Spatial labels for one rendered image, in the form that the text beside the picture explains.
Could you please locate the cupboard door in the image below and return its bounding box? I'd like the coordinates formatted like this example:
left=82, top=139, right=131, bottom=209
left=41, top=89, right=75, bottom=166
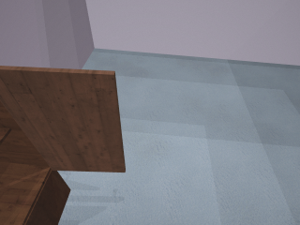
left=0, top=66, right=126, bottom=173

